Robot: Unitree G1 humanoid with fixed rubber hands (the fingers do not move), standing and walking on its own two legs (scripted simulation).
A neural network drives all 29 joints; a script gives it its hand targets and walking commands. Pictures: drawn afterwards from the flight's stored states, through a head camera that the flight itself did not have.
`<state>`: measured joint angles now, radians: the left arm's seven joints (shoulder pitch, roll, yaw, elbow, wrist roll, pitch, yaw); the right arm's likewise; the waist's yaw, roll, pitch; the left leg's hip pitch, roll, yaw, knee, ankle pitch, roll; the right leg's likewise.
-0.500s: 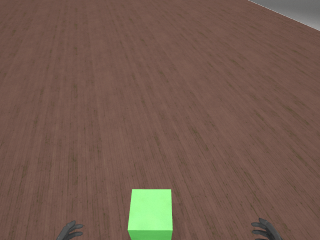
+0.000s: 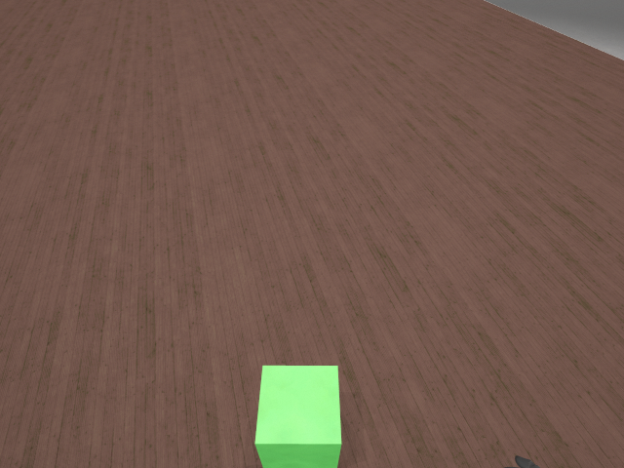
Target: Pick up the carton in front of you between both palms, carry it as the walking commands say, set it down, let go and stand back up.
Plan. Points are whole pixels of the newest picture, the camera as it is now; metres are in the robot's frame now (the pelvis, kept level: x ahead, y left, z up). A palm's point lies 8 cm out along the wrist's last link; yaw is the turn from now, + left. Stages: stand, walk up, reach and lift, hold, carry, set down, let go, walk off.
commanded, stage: stand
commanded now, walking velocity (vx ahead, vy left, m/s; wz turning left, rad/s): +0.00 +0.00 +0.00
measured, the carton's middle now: (300, 419) +0.43 +0.05 -0.65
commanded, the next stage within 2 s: none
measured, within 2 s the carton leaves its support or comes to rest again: neither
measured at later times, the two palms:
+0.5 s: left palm out of the picture +0.06 +0.29 -0.11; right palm out of the picture +0.07 -0.29 -0.10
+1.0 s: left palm out of the picture +0.06 +0.29 -0.10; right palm out of the picture +0.06 -0.30 -0.10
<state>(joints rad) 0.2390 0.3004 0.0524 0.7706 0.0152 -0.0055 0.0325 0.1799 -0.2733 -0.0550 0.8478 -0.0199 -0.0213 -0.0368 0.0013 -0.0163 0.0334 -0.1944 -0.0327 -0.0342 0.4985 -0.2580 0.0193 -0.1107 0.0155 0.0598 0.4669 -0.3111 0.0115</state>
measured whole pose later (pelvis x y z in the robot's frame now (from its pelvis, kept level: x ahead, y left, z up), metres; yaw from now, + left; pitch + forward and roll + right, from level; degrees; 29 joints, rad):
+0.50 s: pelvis -0.02 +0.00 +0.00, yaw +0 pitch -3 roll +0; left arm 0.23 0.32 0.04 0.88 0.01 -0.02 0.03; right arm 0.17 -0.30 -0.04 0.94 -0.01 -0.02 -0.03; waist 0.00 -0.01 0.04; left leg -0.18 -0.03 -0.04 0.44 -0.20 0.02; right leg -0.10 0.01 0.06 0.43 -0.26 0.01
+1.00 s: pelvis -0.02 +0.00 +0.01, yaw +0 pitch -3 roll +0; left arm 0.21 0.34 0.03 0.94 0.00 -0.02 0.03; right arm 0.16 -0.33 -0.03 0.99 0.00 -0.02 -0.03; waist 0.00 -0.01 0.05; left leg -0.17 -0.03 -0.04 0.40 -0.17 0.01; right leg -0.09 0.01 0.06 0.39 -0.24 0.01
